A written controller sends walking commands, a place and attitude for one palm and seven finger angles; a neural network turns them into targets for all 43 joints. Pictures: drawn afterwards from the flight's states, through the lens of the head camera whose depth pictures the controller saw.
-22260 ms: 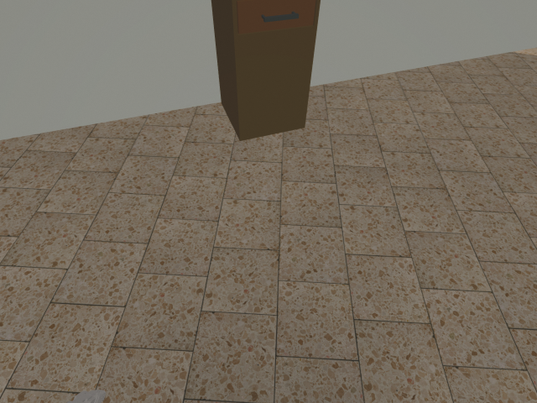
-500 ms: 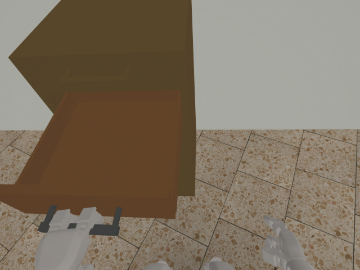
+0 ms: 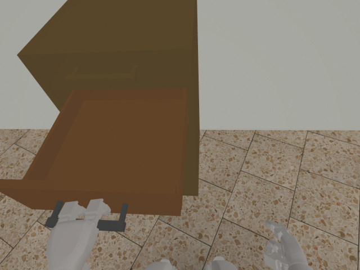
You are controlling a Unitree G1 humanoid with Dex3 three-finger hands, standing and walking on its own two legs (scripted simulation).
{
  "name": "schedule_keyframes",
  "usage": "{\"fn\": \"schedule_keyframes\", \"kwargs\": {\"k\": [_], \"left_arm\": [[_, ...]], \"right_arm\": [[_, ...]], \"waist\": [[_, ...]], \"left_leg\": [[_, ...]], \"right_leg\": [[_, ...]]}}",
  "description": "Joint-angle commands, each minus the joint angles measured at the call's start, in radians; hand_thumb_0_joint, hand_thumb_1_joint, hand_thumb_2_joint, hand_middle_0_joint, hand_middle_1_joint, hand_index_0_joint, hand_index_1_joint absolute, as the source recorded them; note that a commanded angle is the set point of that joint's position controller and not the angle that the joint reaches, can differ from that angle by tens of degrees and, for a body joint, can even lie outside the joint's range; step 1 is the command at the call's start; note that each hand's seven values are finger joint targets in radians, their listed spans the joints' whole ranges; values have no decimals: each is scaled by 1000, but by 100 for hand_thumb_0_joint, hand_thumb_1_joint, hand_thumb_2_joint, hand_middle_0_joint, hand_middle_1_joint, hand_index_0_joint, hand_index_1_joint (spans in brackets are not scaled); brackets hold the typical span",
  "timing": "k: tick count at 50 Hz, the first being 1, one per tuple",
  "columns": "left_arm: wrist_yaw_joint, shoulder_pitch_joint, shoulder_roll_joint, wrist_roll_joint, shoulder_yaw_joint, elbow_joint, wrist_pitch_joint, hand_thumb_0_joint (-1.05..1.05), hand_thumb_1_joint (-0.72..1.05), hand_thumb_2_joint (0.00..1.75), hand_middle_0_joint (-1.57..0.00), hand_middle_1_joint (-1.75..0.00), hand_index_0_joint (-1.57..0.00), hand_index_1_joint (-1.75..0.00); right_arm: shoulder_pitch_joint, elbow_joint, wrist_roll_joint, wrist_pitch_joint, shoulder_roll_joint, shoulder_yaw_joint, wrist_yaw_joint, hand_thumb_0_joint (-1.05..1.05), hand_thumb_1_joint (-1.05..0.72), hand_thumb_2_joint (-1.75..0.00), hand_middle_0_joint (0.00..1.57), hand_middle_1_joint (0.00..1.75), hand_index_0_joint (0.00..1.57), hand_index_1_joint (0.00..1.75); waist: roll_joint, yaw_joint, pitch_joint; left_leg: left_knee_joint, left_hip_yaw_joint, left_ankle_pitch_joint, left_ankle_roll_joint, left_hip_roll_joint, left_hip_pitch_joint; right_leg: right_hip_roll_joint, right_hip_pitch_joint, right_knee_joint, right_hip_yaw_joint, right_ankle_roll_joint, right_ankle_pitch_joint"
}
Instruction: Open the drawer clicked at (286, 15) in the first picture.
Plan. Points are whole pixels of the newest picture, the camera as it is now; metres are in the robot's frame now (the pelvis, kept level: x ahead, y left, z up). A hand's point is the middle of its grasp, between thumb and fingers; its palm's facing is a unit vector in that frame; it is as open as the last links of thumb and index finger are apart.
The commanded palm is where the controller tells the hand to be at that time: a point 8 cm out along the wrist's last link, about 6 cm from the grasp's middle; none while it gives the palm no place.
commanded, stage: lift the hand off the handle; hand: left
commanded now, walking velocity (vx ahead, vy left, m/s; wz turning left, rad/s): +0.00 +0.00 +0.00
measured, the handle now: (88, 215) +0.23 +0.23 +0.00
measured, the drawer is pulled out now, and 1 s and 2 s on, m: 0.30 0.30 0.30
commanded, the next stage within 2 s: none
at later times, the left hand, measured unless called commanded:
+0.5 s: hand (81, 240) +0.18 +0.22 +0.01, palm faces -0.03 -0.13 -0.99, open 13.8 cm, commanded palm +0.16 +0.22 +0.07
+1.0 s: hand (76, 235) +0.18 +0.22 +0.05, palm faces -0.01 -0.14 -0.99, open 13.8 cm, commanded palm +0.16 +0.22 +0.11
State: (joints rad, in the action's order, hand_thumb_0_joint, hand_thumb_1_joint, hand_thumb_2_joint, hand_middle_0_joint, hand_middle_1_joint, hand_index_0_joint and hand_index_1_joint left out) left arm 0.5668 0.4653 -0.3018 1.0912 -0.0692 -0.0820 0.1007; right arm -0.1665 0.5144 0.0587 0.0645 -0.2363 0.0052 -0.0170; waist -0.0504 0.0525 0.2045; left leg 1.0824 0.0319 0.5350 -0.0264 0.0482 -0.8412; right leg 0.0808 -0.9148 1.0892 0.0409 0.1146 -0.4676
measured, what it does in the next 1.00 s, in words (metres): stands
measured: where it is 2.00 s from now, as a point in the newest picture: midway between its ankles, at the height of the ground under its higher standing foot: outside the picture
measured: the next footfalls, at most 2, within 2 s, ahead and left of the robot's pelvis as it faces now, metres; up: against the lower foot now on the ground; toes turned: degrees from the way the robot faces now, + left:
none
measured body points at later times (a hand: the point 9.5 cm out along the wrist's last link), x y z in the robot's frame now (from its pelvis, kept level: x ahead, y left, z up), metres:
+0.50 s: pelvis +0.01 +0.01 +0.02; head +0.04 -0.03 +0.47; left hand +0.18 +0.22 +0.07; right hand +0.20 -0.22 -0.08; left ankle -0.01 +0.11 -0.66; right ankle +0.03 -0.05 -0.66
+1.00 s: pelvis +0.02 +0.01 +0.03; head +0.04 -0.03 +0.48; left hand +0.18 +0.22 +0.10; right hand +0.21 -0.21 -0.06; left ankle -0.01 +0.11 -0.66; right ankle +0.03 -0.05 -0.66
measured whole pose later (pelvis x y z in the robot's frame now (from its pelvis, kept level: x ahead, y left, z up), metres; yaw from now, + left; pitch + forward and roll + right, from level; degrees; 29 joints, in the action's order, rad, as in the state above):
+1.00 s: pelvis +0.02 +0.01 +0.03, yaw -2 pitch +10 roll +1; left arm 0.46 0.60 -0.32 1.04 -0.11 0.14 0.05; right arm -0.19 0.47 0.04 0.08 -0.25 0.01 -0.06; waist -0.07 0.07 0.16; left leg 0.88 0.05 0.49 -0.04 0.04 -0.58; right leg 0.09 -0.66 0.90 0.00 0.09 -0.41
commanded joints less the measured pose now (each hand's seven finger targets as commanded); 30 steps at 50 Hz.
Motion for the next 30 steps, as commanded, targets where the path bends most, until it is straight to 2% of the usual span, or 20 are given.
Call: {"fn": "schedule_keyframes", "kwargs": {"k": [1, 3, 4, 6, 7, 11, 12, 13, 14, 17, 18, 19, 21, 22, 23, 24, 27, 28, 29, 30], "left_arm": [[21, -23, -160, -13, 90, 169, -14, 0, -50, 30, -30, -120, -30, -120], [21, -39, -165, -15, 92, 182, -17, 0, -50, 30, -30, -120, -30, -120], [20, -18, -165, -20, 97, 185, -16, 0, -50, 30, -30, -120, -30, -120], [20, -9, -161, -21, 92, 209, -13, 0, -50, 30, -30, -120, -30, -120], [19, -15, -165, -28, 97, 214, -12, 0, -50, 30, -30, -120, -30, -120], [13, 10, -154, -31, 84, 242, -7, 0, -50, 30, -30, -120, -30, -120], [13, 19, -173, -39, 108, 239, -4, 0, -50, 30, -30, -120, -30, -120], [14, 47, -180, -29, 122, 244, -1, 0, -50, 30, -30, -120, -30, -120], [13, 49, -159, -31, 96, 254, 1, 0, -50, 30, -30, -120, -30, -120], [6, 84, -161, -36, 102, 255, -3, 0, -50, 30, -30, -120, -30, -120], [5, 82, -154, -30, 93, 264, -7, 0, -50, 30, -30, -120, -30, -120], [2, 79, -136, -35, 71, 276, -8, 0, -50, 30, -30, -120, -30, -120], [-2, 113, -139, -34, 72, 289, -11, 0, -50, 30, -30, -120, -30, -120], [-8, 105, -137, -41, 70, 290, -13, 0, -50, 30, -30, -120, -30, -120], [-10, 124, -141, -37, 75, 294, -16, 0, -50, 30, -30, -120, -30, -120], [-14, 112, -129, -42, 53, 300, -16, 0, -50, 30, -30, -120, -30, -120], [-12, 73, -164, -32, 84, 325, -20, 0, -50, 30, -30, -120, -30, -120], [-10, 81, -167, -22, 89, 335, -22, 0, -50, 30, -30, -120, -30, -120], [-14, 96, -139, -28, 60, 338, -23, 0, -50, 30, -30, -120, -30, -120], [-15, 101, -157, -28, 80, 335, -26, 0, -50, 30, -30, -120, -30, -120]], "right_arm": [[92, -163, -12, -49, -100, 40, 12, 0, -90, -90, 20, 30, 20, 30], [89, -160, -10, -47, -100, 35, 12, 0, -90, -90, 20, 30, 20, 30], [89, -163, -15, -48, -99, 38, 14, 0, -90, -90, 20, 30, 20, 30], [91, -162, -12, -47, -100, 40, 12, 0, -90, -90, 20, 30, 20, 30], [92, -168, -10, -48, -100, 33, 11, 0, -90, -90, 20, 30, 20, 30], [90, -169, -7, -48, -102, 41, 7, 0, -90, -90, 20, 30, 20, 30], [92, -172, -7, -51, -101, 36, 7, 0, -90, -90, 20, 30, 20, 30], [86, -172, -4, -50, -102, 40, 4, 0, -90, -90, 20, 30, 20, 30], [90, -173, -5, -49, -102, 41, 3, 0, -90, -90, 20, 30, 20, 30], [97, -180, -6, -47, -103, 37, -6, 0, -90, -90, 20, 30, 20, 30], [89, -181, -3, -45, -105, 40, -10, 0, -90, -90, 20, 30, 20, 30], [92, -183, -7, -45, -104, 43, -10, 0, -90, -90, 20, 30, 20, 30], [91, -191, -7, -46, -103, 43, -15, 0, -90, -90, 20, 30, 20, 30], [93, -192, -8, -47, -103, 39, -16, 0, -90, -90, 20, 30, 20, 30], [87, -195, -7, -46, -104, 41, -20, 0, -90, -90, 20, 30, 20, 30], [95, -195, -11, -45, -104, 40, -18, 0, -90, -90, 20, 30, 20, 30], [92, -198, -10, -44, -106, 38, -18, 0, -90, -90, 20, 30, 20, 30], [84, -199, -6, -43, -105, 39, -23, 0, -90, -90, 20, 30, 20, 30], [88, -201, -11, -44, -101, 40, -22, 0, -90, -90, 20, 30, 20, 30], [84, -200, -10, -44, -102, 39, -26, 0, -90, -90, 20, 30, 20, 30]], "waist": [[92, -22, 152], [87, -26, 173], [73, -19, 149], [53, -18, 154], [66, -26, 150], [55, -21, 133], [70, -21, 134], [60, -8, 155], [48, -15, 135], [45, -10, 112], [53, -12, 127], [44, -12, 108], [43, -3, 110], [68, -12, 108], [75, -4, 116], [80, -11, 80], [59, -12, 82], [51, -2, 110], [36, -4, 89], [57, -2, 99]], "left_leg": [[-119, -33, -133, -23, 1, 55], [-129, -31, -143, -26, 1, 76], [-140, -33, -148, -25, 2, 85], [-151, -36, -161, -24, 1, 112], [-157, -36, -168, -28, 0, 123], [-170, -36, -175, -25, -2, 144], [-173, -37, -184, -28, -1, 147], [-173, -36, -192, -24, -1, 156], [-179, -37, -197, -25, -1, 164], [-196, -41, -212, -23, -4, 181], [-194, -38, -212, -21, -7, 191], [-202, -39, -215, -23, -6, 195], [-211, -39, -226, -21, -10, 210], [-214, -43, -233, -24, -10, 218], [-215, -40, -230, -21, -11, 219], [-224, -43, -226, -24, -8, 215], [-227, -42, -212, -23, -10, 240], [-228, -38, -215, -19, -11, 254], [-237, -40, -222, -21, -12, 259], [-234, -39, -235, -18, -16, 264]], "right_leg": [[-74, 256, -282, -217, -52, 159], [-73, 267, -287, -217, -52, 170], [-71, 278, -293, -213, -48, 181], [-68, 275, -293, -205, -46, 189], [-68, 279, -297, -200, -45, 205], [-68, 284, -309, -194, -46, 209], [-69, 301, -314, -203, -44, 233], [-63, 295, -306, -212, -43, 230], [-65, 297, -309, -205, -41, 250], [-60, 297, -310, -192, -37, 265], [-58, 285, -308, -192, -40, 247], [-59, 294, -313, -181, -39, 260], [-58, 299, -313, -178, -38, 265], [-58, 304, -318, -182, -37, 280], [-56, 302, -318, -182, -41, 262], [-59, 308, -326, -169, -41, 273], [-59, 300, -347, -195, -38, 235], [-56, 297, -342, -202, -37, 218], [-57, 304, -341, -183, -35, 240], [-55, 303, -341, -191, -36, 250]]}}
